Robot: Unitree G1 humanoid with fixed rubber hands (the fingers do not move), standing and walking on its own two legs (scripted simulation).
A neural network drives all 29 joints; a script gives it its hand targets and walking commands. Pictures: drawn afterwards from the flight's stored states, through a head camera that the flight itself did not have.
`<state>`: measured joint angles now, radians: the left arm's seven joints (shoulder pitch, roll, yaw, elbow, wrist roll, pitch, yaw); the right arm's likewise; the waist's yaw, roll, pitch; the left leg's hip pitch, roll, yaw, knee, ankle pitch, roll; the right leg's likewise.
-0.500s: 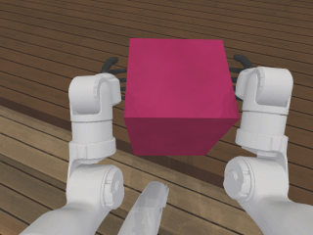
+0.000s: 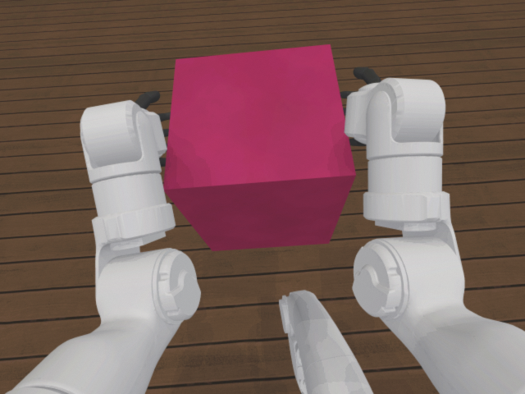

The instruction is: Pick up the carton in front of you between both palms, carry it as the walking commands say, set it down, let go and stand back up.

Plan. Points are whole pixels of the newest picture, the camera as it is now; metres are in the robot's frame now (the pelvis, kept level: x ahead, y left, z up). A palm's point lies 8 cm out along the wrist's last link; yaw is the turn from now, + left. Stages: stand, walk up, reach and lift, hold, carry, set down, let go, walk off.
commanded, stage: carry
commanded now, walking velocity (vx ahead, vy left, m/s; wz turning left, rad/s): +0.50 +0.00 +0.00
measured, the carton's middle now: (262, 163) +0.43 -0.06 +0.10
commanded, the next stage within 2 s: none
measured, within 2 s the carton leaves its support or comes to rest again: neither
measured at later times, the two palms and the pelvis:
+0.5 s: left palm out of the picture +0.67 +0.10 +0.33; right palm out of the picture +0.71 -0.19 +0.32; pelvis +0.29 -0.09 +0.16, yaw +3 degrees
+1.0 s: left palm out of the picture +0.94 +0.07 +0.31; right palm out of the picture +0.94 -0.21 +0.32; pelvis +0.57 -0.08 +0.18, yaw +1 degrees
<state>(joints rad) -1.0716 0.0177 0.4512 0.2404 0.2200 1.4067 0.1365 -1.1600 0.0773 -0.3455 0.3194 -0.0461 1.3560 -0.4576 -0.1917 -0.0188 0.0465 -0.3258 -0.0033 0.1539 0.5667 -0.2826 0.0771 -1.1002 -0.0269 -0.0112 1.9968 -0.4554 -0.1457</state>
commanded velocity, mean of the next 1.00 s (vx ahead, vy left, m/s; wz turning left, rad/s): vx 0.50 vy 0.00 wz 0.00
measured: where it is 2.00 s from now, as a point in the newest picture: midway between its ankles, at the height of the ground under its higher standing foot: (242, 150)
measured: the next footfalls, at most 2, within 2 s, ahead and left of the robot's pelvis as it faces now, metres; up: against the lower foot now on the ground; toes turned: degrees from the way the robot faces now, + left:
right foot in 0.20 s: +0.37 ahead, -0.18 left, +0.16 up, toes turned -6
left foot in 0.66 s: +0.55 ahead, +0.04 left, +0.16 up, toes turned +8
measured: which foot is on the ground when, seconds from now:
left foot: down 0.00-0.22, up 0.24-0.64, down 0.66-1.00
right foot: up 0.00-0.18, down 0.20-0.68, up 0.70-1.00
